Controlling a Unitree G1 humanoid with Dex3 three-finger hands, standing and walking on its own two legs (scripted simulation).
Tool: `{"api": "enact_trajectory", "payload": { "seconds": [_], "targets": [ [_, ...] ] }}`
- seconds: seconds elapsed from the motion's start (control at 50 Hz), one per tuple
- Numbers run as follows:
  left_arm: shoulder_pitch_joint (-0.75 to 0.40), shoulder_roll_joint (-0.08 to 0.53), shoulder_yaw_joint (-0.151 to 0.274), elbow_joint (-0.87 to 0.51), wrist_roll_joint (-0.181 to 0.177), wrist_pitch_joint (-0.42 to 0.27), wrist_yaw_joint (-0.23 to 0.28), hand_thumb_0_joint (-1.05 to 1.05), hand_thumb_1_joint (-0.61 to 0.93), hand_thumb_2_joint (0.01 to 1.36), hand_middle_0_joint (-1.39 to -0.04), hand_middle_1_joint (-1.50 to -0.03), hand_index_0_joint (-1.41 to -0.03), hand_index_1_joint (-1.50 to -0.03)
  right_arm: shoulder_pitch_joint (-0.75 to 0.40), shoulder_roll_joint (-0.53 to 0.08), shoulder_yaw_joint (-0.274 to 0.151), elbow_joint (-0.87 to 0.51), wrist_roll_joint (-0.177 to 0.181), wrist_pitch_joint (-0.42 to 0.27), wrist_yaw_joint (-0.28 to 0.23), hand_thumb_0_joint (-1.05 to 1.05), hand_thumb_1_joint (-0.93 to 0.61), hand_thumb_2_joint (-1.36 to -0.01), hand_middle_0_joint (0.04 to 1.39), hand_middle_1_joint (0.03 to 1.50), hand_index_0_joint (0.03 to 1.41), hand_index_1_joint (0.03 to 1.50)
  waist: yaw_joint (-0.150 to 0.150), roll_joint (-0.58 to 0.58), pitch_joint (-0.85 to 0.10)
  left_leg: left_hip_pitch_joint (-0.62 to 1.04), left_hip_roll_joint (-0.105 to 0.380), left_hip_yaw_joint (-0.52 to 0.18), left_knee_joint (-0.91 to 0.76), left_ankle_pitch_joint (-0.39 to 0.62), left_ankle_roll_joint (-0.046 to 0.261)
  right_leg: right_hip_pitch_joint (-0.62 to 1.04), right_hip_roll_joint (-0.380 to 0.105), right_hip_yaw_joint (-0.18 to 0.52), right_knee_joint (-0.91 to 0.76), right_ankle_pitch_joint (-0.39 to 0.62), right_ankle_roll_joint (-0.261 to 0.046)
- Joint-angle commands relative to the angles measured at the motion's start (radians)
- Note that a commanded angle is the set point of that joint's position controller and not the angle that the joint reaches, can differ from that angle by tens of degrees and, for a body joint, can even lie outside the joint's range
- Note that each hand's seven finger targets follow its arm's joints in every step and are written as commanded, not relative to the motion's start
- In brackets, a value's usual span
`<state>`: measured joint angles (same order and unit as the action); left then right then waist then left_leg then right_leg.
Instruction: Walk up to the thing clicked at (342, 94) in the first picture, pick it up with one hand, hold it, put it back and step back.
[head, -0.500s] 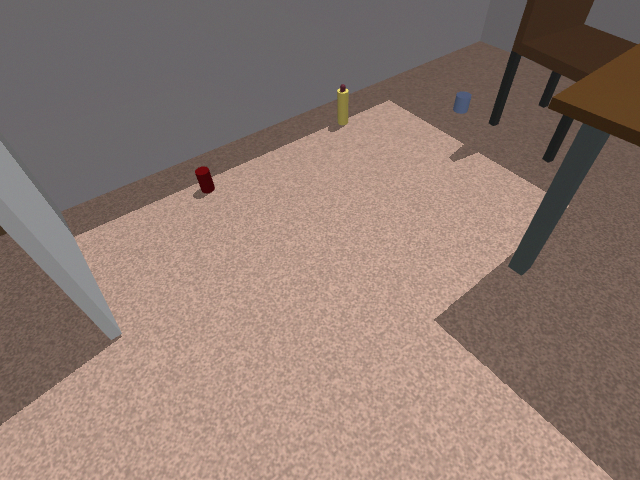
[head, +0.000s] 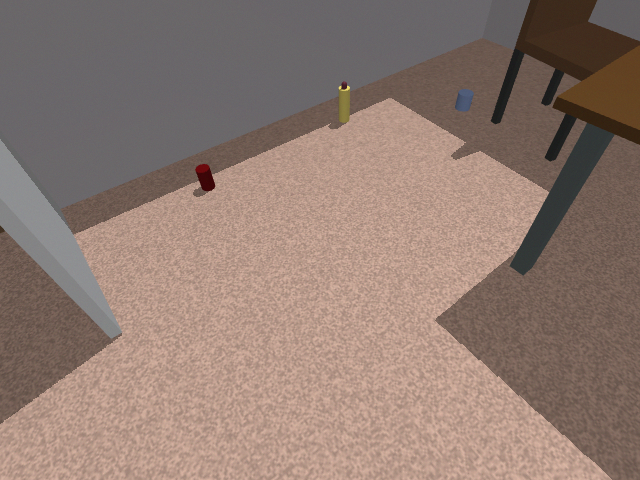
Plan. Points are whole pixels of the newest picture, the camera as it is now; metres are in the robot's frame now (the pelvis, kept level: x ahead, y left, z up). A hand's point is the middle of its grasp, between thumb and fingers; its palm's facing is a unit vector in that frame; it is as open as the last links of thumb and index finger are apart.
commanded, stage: stand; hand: left
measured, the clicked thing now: (344, 101) +2.07 -0.04 -0.67
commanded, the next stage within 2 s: walk up in 0.62 s
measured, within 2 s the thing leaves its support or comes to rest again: neither
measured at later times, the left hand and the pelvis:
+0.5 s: hand out of the picture +0.08 +0.25 -0.16, palm faces -0.03 -0.94 -0.34, open 7.4 cm; pelvis +0.01 +0.00 +0.00, yaw +0 degrees
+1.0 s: hand (202, 426) +0.22 +0.22 -0.14, palm faces -0.07 -0.89 -0.46, open 7.4 cm; pelvis +0.10 -0.08 -0.03, yaw -4 degrees
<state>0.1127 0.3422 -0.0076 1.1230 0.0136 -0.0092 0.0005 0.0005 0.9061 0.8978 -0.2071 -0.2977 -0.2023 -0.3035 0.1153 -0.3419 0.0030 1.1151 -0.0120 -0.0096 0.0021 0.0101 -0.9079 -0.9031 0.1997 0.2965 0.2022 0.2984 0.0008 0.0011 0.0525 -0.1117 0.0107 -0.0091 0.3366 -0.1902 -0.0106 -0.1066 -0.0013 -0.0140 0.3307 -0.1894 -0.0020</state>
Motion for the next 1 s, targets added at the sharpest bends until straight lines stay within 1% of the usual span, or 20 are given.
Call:
{"api": "enact_trajectory", "payload": {
  "seconds": [0.0, 0.16, 0.3, 0.38, 0.58, 0.6, 0.62, 0.64, 0.66, 0.68, 0.7, 0.72, 0.78, 0.86, 0.88, 0.9, 0.92, 0.94, 0.96, 0.98],
  "targets": [
    [-0.029, 0.209, 0.043, -0.057, -0.005, -0.023, 0.009, 0.000, 0.900, 0.900, -0.200, -0.300, -0.200, -0.300, -0.042, -0.214, -0.035, -0.057, 0.005, -0.024, -0.013, 0.000, -0.900, -0.900, 0.200, 0.300, 0.200, 0.300, 0.005, 0.012, -0.068, 0.002, 0.117, -0.095, -0.053, 0.151, 0.036, 0.009, -0.125, 0.097, -0.048, 0.139, -0.024],
    [-0.035, 0.214, 0.045, -0.058, -0.005, -0.024, 0.010, 0.000, 0.900, 0.900, -0.200, -0.300, -0.200, -0.300, -0.036, -0.214, -0.034, -0.056, 0.004, -0.022, -0.013, 0.000, -0.900, -0.900, 0.200, 0.300, 0.200, 0.300, 0.002, 0.008, -0.073, 0.002, 0.113, -0.091, -0.049, 0.141, 0.034, 0.015, -0.130, 0.098, -0.054, 0.139, -0.024],
    [-0.030, 0.212, 0.045, -0.059, -0.003, -0.025, 0.012, 0.000, 0.900, 0.900, -0.200, -0.300, -0.200, -0.300, -0.039, -0.219, -0.035, -0.059, 0.004, -0.023, -0.016, 0.000, -0.900, -0.900, 0.200, 0.300, 0.200, 0.300, 0.003, 0.008, -0.101, 0.028, 0.121, -0.089, -0.035, 0.234, 0.039, 0.040, -0.134, 0.090, -0.038, 0.229, -0.020],
    [-0.036, 0.214, 0.045, -0.058, -0.007, -0.023, 0.011, 0.000, 0.900, 0.900, -0.200, -0.300, -0.200, -0.300, -0.036, -0.215, -0.033, -0.056, 0.004, -0.021, -0.016, 0.000, -0.900, -0.900, 0.200, 0.300, 0.200, 0.300, 0.003, 0.005, -0.073, 0.014, 0.115, -0.092, -0.050, 0.188, 0.032, 0.022, -0.130, 0.092, -0.050, 0.173, -0.020],
    [-0.029, 0.221, 0.048, -0.061, -0.002, -0.025, 0.013, 0.000, 0.900, 0.900, -0.200, -0.300, -0.200, -0.300, -0.043, -0.216, -0.036, -0.059, 0.004, -0.022, -0.015, 0.000, -0.900, -0.900, 0.200, 0.300, 0.200, 0.300, 0.003, -0.001, -0.094, 0.036, 0.119, -0.088, -0.041, 0.210, 0.039, 0.036, -0.136, 0.092, -0.052, 0.211, -0.020],
    [0.016, 0.342, 0.125, -0.142, 0.020, -0.042, -0.028, 0.000, 0.900, 0.900, -0.200, -0.300, -0.200, -0.300, 0.027, -0.336, -0.118, -0.123, -0.020, -0.051, 0.011, 0.000, -0.900, -0.900, 0.200, 0.300, 0.200, 0.300, -0.003, -0.020, -0.222, 0.049, 0.111, -0.099, 0.057, -0.365, 0.110, 0.008, -0.096, 0.116, 0.047, -0.330, -0.063],
    [-0.017, 0.326, 0.126, -0.148, 0.029, -0.042, -0.043, 0.000, 0.900, 0.900, -0.200, -0.300, -0.200, -0.300, 0.032, -0.348, -0.130, -0.113, -0.029, -0.057, 0.026, 0.000, -0.900, -0.900, 0.200, 0.300, 0.200, 0.300, -0.015, 0.033, -0.142, 0.010, 0.127, -0.142, 0.033, -0.543, 0.128, -0.137, -0.102, 0.136, 0.114, -0.490, -0.075],
    [-0.075, 0.296, 0.126, -0.178, 0.033, -0.044, -0.056, 0.000, 0.900, 0.900, -0.200, -0.300, -0.200, -0.300, 0.052, -0.344, -0.141, -0.121, -0.031, -0.061, 0.032, 0.000, -0.900, -0.900, 0.200, 0.300, 0.200, 0.300, -0.041, 0.078, -0.065, 0.024, 0.176, -0.215, -0.015, -0.590, 0.158, -0.304, -0.093, 0.123, 0.201, -0.476, -0.075],
    [-0.151, 0.255, 0.117, -0.212, 0.029, -0.043, -0.065, 0.000, 0.900, 0.900, -0.200, -0.300, -0.200, -0.300, 0.094, -0.347, -0.151, -0.123, -0.030, -0.065, 0.035, 0.000, -0.900, -0.900, 0.200, 0.300, 0.200, 0.300, -0.078, 0.124, 0.040, 0.090, 0.251, -0.318, -0.110, -0.645, 0.205, -0.519, -0.054, 0.050, 0.307, -0.376, -0.050],
    [-0.211, 0.238, 0.112, -0.243, 0.030, -0.047, -0.068, 0.000, 0.900, 0.900, -0.200, -0.300, -0.200, -0.300, 0.144, -0.369, -0.164, -0.121, -0.030, -0.073, 0.036, 0.000, -0.900, -0.900, 0.200, 0.300, 0.200, 0.300, -0.117, 0.186, 0.104, 0.153, 0.386, -0.472, -0.223, -0.612, 0.268, -0.683, -0.042, 0.032, 0.493, -0.305, -0.029],
    [-0.210, 0.263, 0.110, -0.254, 0.029, -0.055, -0.069, 0.000, 0.900, 0.900, -0.200, -0.300, -0.200, -0.300, 0.147, -0.392, -0.173, -0.139, -0.025, -0.083, 0.035, 0.000, -0.900, -0.900, 0.200, 0.300, 0.200, 0.300, -0.114, 0.120, 0.095, 0.184, 0.450, -0.519, -0.250, -0.569, 0.299, -0.714, -0.103, 0.111, 0.516, -0.310, -0.029],
    [-0.177, 0.286, 0.110, -0.248, 0.027, -0.061, -0.078, 0.000, 0.900, 0.900, -0.200, -0.300, -0.200, -0.300, 0.138, -0.370, -0.166, -0.149, -0.021, -0.090, 0.033, 0.000, -0.900, -0.900, 0.200, 0.300, 0.200, 0.300, -0.089, 0.040, 0.042, 0.201, 0.409, -0.472, -0.245, -0.556, 0.286, -0.692, -0.118, 0.126, 0.549, -0.274, -0.024],
    [-0.067, 0.294, 0.117, -0.230, 0.017, -0.058, -0.107, 0.000, 0.900, 0.900, -0.200, -0.300, -0.200, -0.300, 0.008, -0.377, -0.167, -0.207, -0.025, -0.091, 0.044, 0.000, -0.900, -0.900, 0.200, 0.300, 0.200, 0.300, -0.013, 0.163, 0.016, 0.075, 0.335, -0.266, -0.252, -0.502, 0.231, -0.512, -0.140, 0.066, 0.435, -0.222, 0.002],
    [0.024, 0.284, 0.133, -0.197, 0.017, -0.054, -0.117, 0.000, 0.900, 0.900, -0.200, -0.300, -0.200, -0.300, -0.051, -0.356, -0.157, -0.223, -0.031, -0.088, 0.059, 0.000, -0.900, -0.900, 0.200, 0.300, 0.200, 0.300, 0.041, 0.161, 0.006, -0.153, 0.216, -0.052, -0.148, -0.388, 0.164, -0.165, -0.085, -0.044, 0.304, -0.051, 0.014],
    [0.082, 0.284, 0.137, -0.179, 0.015, -0.054, -0.114, 0.000, 0.900, 0.900, -0.200, -0.300, -0.200, -0.300, -0.074, -0.353, -0.157, -0.226, -0.031, -0.083, 0.058, 0.000, -0.900, -0.900, 0.200, 0.300, 0.200, 0.300, 0.076, 0.137, -0.004, -0.229, 0.194, -0.011, -0.079, -0.423, 0.152, -0.044, -0.071, -0.077, 0.268, 0.002, 0.012],
    [0.161, 0.298, 0.145, -0.153, 0.014, -0.057, -0.105, 0.000, 0.900, 0.900, -0.200, -0.300, -0.200, -0.300, -0.081, -0.337, -0.149, -0.228, -0.029, -0.079, 0.056, 0.000, -0.900, -0.900, 0.200, 0.300, 0.200, 0.300, 0.117, 0.066, -0.037, -0.312, 0.163, 0.042, 0.065, -0.356, 0.135, 0.114, -0.042, -0.113, 0.220, 0.018, 0.001],
    [0.307, 0.347, 0.168, -0.107, 0.015, -0.068, -0.088, 0.000, 0.900, 0.900, -0.200, -0.300, -0.200, -0.300, -0.064, -0.289, -0.132, -0.229, -0.035, -0.077, 0.055, 0.000, -0.900, -0.900, 0.200, 0.300, 0.200, 0.300, 0.183, -0.108, -0.109, -0.446, 0.081, 0.110, 0.376, -0.320, 0.110, 0.327, -0.018, -0.101, 0.216, -0.077, -0.015],
    [0.451, 0.442, 0.201, -0.091, 0.025, -0.076, -0.066, 0.000, 0.900, 0.900, -0.200, -0.300, -0.200, -0.300, -0.044, -0.199, -0.100, -0.256, -0.032, -0.078, 0.057, 0.000, -0.900, -0.900, 0.200, 0.300, 0.200, 0.300, 0.238, -0.395, -0.122, -0.645, -0.032, 0.120, 0.739, -0.460, 0.087, 0.401, -0.173, 0.195, 0.043, -0.433, -0.057],
    [0.369, 0.496, 0.189, -0.146, 0.020, -0.082, -0.060, 0.000, 0.900, 0.900, -0.200, -0.300, -0.200, -0.300, -0.037, -0.231, -0.103, -0.278, -0.009, -0.073, 0.052, 0.000, -0.900, -0.900, 0.200, 0.300, 0.200, 0.300, 0.180, -0.332, -0.097, -0.680, -0.057, -0.026, 0.877, -0.395, 0.057, 0.214, -0.440, 0.738, -0.268, -0.813, -0.181],
    [0.206, 0.507, 0.182, -0.204, 0.004, -0.084, -0.059, 0.000, 0.900, 0.900, -0.200, -0.300, -0.200, -0.300, -0.053, -0.321, -0.124, -0.259, -0.008, -0.070, 0.051, 0.000, -0.900, -0.900, 0.200, 0.300, 0.200, 0.300, 0.119, -0.193, -0.001, -0.654, 0.038, -0.121, 0.925, -0.300, 0.050, 0.074, -0.475, 0.781, -0.307, -0.881, -0.230]
  ]
}}
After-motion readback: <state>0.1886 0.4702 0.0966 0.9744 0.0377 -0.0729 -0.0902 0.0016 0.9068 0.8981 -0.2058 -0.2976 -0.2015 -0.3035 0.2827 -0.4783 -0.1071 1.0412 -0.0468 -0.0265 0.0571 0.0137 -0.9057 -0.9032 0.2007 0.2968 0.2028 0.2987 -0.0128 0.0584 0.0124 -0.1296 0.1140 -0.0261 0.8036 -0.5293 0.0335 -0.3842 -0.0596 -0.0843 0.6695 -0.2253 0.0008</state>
